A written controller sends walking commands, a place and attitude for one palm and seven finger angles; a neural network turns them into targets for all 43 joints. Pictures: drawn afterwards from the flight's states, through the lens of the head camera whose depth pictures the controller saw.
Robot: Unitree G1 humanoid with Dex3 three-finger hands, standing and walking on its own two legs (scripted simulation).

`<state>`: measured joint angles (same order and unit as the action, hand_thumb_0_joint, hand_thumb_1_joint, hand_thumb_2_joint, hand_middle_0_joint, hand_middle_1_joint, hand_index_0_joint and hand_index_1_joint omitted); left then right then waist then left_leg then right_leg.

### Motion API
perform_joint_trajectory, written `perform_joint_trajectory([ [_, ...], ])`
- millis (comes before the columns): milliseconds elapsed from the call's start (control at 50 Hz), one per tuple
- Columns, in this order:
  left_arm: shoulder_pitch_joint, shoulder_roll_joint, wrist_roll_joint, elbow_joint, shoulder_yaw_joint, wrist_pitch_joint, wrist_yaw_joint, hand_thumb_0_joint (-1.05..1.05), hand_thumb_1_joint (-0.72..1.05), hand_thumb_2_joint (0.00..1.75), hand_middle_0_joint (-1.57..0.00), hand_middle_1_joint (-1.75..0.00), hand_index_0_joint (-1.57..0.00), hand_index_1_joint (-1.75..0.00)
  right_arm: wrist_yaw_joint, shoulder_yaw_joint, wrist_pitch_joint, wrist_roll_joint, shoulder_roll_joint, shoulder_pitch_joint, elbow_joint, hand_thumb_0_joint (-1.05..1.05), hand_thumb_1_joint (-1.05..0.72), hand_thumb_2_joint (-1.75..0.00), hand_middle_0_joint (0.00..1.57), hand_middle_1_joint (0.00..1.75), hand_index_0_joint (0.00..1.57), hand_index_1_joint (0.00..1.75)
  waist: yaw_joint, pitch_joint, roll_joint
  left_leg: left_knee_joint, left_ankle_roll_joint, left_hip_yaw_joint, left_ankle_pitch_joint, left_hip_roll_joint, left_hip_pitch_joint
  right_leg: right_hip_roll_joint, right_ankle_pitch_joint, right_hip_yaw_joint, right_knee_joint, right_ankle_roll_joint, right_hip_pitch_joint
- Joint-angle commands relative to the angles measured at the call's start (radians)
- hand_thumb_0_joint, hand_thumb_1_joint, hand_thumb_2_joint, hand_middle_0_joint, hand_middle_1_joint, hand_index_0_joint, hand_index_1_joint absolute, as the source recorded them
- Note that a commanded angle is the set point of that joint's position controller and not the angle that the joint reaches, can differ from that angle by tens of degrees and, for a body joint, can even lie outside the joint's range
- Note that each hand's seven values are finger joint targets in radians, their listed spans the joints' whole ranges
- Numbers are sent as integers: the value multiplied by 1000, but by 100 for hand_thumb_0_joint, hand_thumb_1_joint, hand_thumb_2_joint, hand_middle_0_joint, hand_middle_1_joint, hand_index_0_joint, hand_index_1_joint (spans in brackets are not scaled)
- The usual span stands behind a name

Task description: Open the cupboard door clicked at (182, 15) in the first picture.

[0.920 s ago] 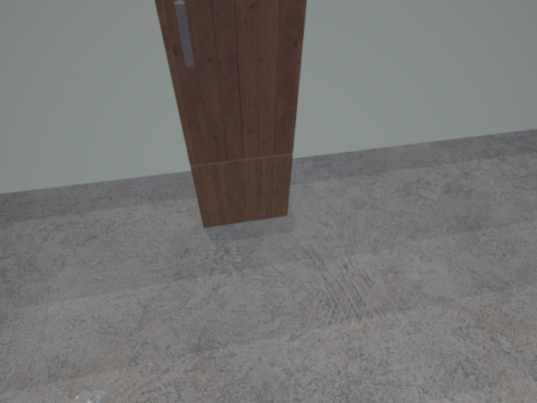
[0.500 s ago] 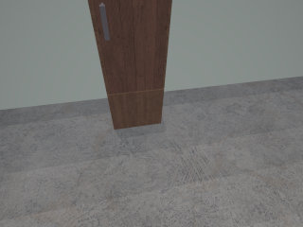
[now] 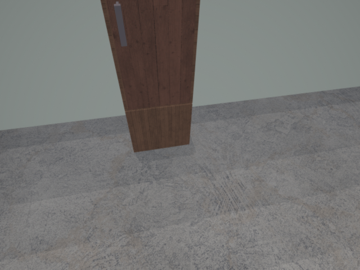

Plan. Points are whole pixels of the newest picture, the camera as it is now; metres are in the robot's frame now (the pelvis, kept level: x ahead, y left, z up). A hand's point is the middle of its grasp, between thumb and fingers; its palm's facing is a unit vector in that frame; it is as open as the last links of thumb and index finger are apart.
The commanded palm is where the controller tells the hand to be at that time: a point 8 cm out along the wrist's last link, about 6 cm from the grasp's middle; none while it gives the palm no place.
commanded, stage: look at it before walking up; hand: left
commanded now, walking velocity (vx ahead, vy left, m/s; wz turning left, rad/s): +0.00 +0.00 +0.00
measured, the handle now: (120, 24) +0.98 +0.31 +0.13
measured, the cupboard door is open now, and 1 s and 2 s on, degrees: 0 0 0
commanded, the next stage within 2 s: walk to a spot facing it in 0.52 s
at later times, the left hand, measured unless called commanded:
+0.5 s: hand out of the picture +0.08 +0.25 -0.15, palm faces -0.01 -0.94 -0.34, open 7.3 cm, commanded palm none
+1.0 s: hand out of the picture +0.09 +0.17 -0.18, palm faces -0.13 -0.97 -0.22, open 7.4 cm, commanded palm none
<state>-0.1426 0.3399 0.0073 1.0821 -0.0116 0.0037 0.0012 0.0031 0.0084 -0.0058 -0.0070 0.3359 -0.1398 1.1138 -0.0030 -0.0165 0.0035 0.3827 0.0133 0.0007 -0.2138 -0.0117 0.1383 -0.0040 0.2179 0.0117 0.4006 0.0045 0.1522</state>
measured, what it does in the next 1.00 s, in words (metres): shifts its weight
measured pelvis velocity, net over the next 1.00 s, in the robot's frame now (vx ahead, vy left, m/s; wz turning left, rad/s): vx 0.05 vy -0.03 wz -0.17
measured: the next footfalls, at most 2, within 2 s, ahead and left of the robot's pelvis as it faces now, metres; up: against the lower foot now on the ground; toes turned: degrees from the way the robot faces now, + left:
left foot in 1.48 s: +0.34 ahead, +0.03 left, +0.00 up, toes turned -7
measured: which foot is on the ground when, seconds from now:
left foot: down 0.00-1.00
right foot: down 0.00-1.00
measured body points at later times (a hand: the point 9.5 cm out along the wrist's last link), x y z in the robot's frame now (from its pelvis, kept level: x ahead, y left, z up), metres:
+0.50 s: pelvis +0.01 +0.00 +0.00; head +0.01 +0.00 +0.45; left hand +0.08 +0.30 -0.13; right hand +0.09 -0.29 -0.13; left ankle +0.00 +0.13 -0.74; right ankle +0.00 -0.12 -0.74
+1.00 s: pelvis +0.05 -0.03 -0.02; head +0.06 -0.05 +0.43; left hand +0.10 +0.22 -0.17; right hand +0.02 -0.28 -0.18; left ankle +0.00 +0.13 -0.74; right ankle +0.05 -0.11 -0.75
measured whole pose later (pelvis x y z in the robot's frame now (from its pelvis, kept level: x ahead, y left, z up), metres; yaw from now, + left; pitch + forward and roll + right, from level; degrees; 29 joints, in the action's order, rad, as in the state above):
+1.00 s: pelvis +0.05 -0.03 -0.02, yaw -10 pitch -1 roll +1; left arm -0.32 0.21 0.02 1.01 0.03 -0.02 0.05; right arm 0.00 -0.02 -0.02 -0.02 0.24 -0.30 1.05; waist -0.01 -0.05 -0.03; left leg 0.62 0.05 0.15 -0.44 -0.11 0.13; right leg -0.01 0.34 -0.08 0.66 0.03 0.30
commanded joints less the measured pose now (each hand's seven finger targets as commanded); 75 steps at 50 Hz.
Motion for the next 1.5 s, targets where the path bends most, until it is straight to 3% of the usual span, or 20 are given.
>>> perform_joint_trajectory([
  [0,50,207,5,-66,47,22,-12,0,90,90,-20,-30,-20,-30,-17,-43,-30,-3,205,55,-67,0,-90,-90,20,30,20,30,1,33,2,-70,-42,-94,101,-105,7,119,-83,105,-74,28,14],
  [600,40,210,4,-60,47,25,-13,0,90,90,-20,-30,-20,-30,-19,-42,-29,-1,211,75,-69,0,-90,-90,20,30,20,30,-1,45,-4,-77,-39,-91,173,-110,-35,125,-174,93,-85,25,-14],
  [660,-30,102,6,-38,30,-1,-13,0,90,90,-20,-30,-20,-30,-18,-20,-11,-9,99,-3,-47,0,-90,-90,20,30,20,30,2,53,0,-31,-20,-42,34,-109,-46,105,-42,112,-59,20,19],
  [720,-57,99,14,-69,43,-23,3,0,90,90,-20,-30,-20,-30,-17,-35,1,-15,104,-34,-70,0,-90,-90,20,30,20,30,0,-70,8,-31,-31,-40,-243,-114,50,70,237,158,-51,35,137],
  [800,-88,67,16,-131,63,-16,20,0,90,90,-20,-30,-20,-30,-22,-66,-11,-14,140,-100,-110,0,-90,-90,20,30,20,30,19,-87,-108,-78,-96,-147,-363,-216,-5,-12,262,101,155,36,293],
  [840,-57,19,14,-167,65,-4,27,0,90,90,-20,-30,-20,-30,-25,-84,-28,-11,154,-145,-114,0,-90,-90,20,30,20,30,39,-79,-213,-129,-178,-221,-177,-345,-119,-20,265,-26,372,9,415],
  [900,-30,-21,12,-191,74,7,38,0,90,90,-20,-30,-20,-30,-28,-86,-38,-20,118,-164,-110,0,-90,-90,20,30,20,30,31,-82,-165,-52,-181,-95,152,-370,-113,54,306,-53,371,5,379],
  [940,-216,-32,16,-132,85,13,44,0,90,90,-20,-30,-20,-30,-28,-83,-38,-17,103,-93,-127,0,-90,-90,20,30,20,30,-67,-24,-95,181,-93,70,130,-274,70,9,105,-118,165,17,41],
  [960,-369,53,22,-87,104,27,32,0,90,90,-20,-30,-20,-30,-18,-74,-37,-5,58,-75,-149,0,-90,-90,20,30,20,30,-134,39,156,492,-29,178,19,-176,285,113,87,73,1,65,-195],
  [980,-476,155,15,-67,127,39,11,0,90,90,-20,-30,-20,-30,-8,-56,-46,-2,-7,-14,-221,0,-90,-90,20,30,20,30,-154,39,403,793,23,183,-369,-39,565,392,-75,575,-152,191,-277],
  [1000,-477,124,0,-66,117,41,-5,0,90,90,-20,-30,-20,-30,-15,-65,-51,-6,31,62,-231,0,-90,-90,20,30,20,30,-159,-11,225,839,9,32,-330,-79,596,373,-197,584,-149,233,-219],
  [1060,-319,30,10,-109,94,48,-14,0,90,90,-20,-30,-20,-30,-7,-71,-42,-13,-23,20,-194,0,-90,-90,20,30,20,30,-53,-65,24,838,29,7,-142,-136,562,305,-198,398,-142,228,-80],
  [1120,-309,4,13,-111,90,60,-15,0,90,90,-20,-30,-20,-30,-3,-77,-20,-15,-52,-37,-176,0,-90,-90,20,30,20,30,-14,-37,51,784,55,24,-67,-127,529,243,-302,274,-140,193,-37],
  [1220,-320,-44,14,-83,74,67,-29,0,90,90,-20,-30,-20,-30,2,-68,-5,-12,-89,-46,-174,0,-90,-90,20,30,20,30,6,-3,85,704,53,42,32,-99,530,185,-537,147,-106,148,-83],
  [1340,-330,-73,16,-32,50,53,-49,0,90,90,-20,-30,-20,-30,2,-43,-8,1,-138,19,-154,0,-90,-90,20,30,20,30,-25,-81,117,380,10,95,26,-42,347,192,-674,45,-81,116,-68],
  [1400,-290,-41,14,-40,64,39,-57,0,90,90,-20,-30,-20,-30,-9,-49,-13,-6,-106,-93,-128,0,-90,-90,20,30,20,30,26,-51,114,222,-24,105,73,4,202,192,-778,-13,93,85,-109],
  [1420,-291,-39,9,-46,68,32,-57,0,90,90,-20,-30,-20,-30,-11,-58,-12,-13,-82,-175,-106,0,-90,-90,20,30,20,30,56,-5,81,153,-39,91,204,5,88,181,-739,-35,241,59,-83],
  [1440,-314,-50,-2,-62,72,26,-55,0,90,90,-20,-30,-20,-30,-16,-71,-12,-25,-14,-250,-104,0,-90,-90,20,30,20,30,74,61,-62,154,-119,-71,541,-130,-91,118,-492,-94,445,12,74],
  [1460,-355,-91,-16,-85,68,23,-53,0,90,90,-20,-30,-20,-30,-15,-84,-7,-20,54,-303,-107,0,-90,-90,20,30,20,30,54,129,-290,100,-260,-348,955,-367,-196,4,279,-113,743,-24,239],
  [1480,-311,-81,-5,-108,66,16,-56,0,90,90,-20,-30,-20,-30,-22,-78,2,-3,64,-288,-109,0,-90,-90,20,30,20,30,42,152,-220,-5,-312,-448,750,-402,-110,-5,439,-15,873,-25,256],
])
